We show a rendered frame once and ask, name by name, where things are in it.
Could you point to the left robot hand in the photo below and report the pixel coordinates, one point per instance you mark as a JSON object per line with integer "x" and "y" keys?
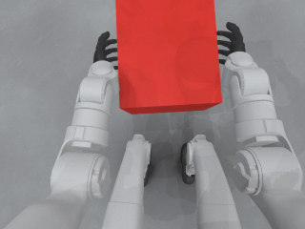
{"x": 101, "y": 52}

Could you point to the carton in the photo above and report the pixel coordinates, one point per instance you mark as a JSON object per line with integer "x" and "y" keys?
{"x": 167, "y": 56}

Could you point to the right robot upper arm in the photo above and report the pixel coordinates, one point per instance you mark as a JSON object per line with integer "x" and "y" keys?
{"x": 272, "y": 177}

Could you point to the robot left thigh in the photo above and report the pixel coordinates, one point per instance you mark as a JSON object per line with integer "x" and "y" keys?
{"x": 125, "y": 210}

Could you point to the left robot upper arm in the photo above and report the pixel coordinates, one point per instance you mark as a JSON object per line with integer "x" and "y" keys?
{"x": 78, "y": 179}

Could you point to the robot right forearm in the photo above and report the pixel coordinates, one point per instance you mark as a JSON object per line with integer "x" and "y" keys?
{"x": 256, "y": 123}

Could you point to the left robot shin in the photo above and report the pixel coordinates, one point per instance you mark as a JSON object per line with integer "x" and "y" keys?
{"x": 139, "y": 137}

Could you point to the right robot hand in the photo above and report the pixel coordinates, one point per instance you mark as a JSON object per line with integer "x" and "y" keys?
{"x": 236, "y": 44}

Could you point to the robot left forearm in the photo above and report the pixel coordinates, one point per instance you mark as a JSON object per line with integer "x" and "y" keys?
{"x": 92, "y": 111}

